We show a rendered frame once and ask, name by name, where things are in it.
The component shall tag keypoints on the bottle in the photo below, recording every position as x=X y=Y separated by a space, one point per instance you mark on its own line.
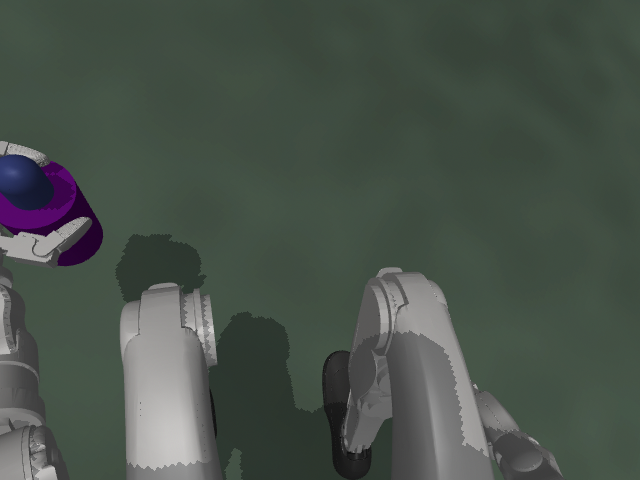
x=40 y=200

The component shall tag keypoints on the right robot hand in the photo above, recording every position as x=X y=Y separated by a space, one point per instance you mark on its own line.
x=496 y=420

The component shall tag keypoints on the left robot arm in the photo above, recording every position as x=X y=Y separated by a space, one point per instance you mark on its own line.
x=28 y=449

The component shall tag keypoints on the right robot arm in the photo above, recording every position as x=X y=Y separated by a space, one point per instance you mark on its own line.
x=520 y=457

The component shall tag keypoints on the left robot hand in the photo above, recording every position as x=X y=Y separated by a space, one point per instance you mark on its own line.
x=34 y=249

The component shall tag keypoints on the right robot foot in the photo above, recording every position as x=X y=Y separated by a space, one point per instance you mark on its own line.
x=336 y=388

